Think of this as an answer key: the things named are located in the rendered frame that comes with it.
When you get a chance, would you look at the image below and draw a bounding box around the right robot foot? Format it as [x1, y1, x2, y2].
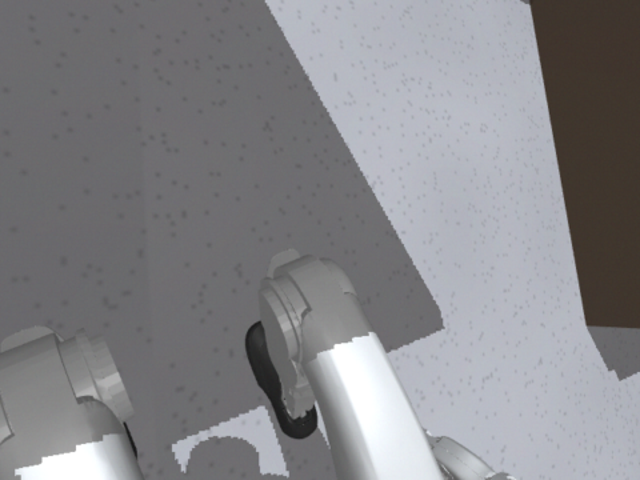
[245, 321, 318, 439]

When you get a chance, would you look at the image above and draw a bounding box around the right robot hand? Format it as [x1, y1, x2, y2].
[423, 428, 497, 480]

